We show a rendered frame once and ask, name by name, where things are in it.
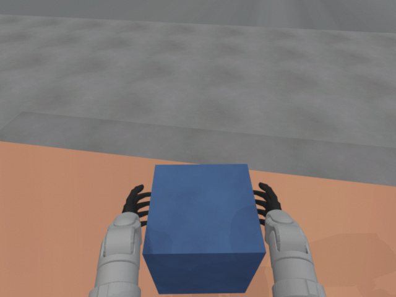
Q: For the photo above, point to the right robot hand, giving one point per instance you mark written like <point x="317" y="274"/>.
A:
<point x="270" y="203"/>

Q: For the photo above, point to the robot right forearm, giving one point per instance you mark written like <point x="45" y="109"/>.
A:
<point x="291" y="260"/>

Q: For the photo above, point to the robot left forearm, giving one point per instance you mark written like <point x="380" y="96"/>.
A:
<point x="119" y="259"/>

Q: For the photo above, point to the left robot hand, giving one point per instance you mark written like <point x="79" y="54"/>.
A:
<point x="132" y="200"/>

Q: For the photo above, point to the carton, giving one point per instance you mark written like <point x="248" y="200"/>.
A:
<point x="203" y="232"/>

